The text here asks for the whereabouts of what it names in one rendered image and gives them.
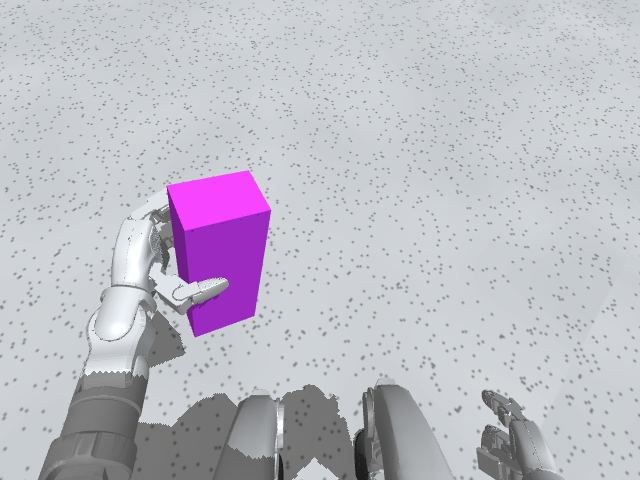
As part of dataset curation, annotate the left robot hand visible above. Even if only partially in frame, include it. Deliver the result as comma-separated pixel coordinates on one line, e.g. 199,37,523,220
111,187,229,315

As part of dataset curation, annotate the left robot arm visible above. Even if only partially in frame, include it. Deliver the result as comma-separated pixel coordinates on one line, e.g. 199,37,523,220
38,285,157,480

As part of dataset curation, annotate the right robot hand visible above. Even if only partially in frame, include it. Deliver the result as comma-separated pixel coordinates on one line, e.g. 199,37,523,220
476,390,559,480

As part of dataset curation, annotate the carton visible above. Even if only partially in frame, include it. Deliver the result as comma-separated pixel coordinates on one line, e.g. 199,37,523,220
167,170,271,337

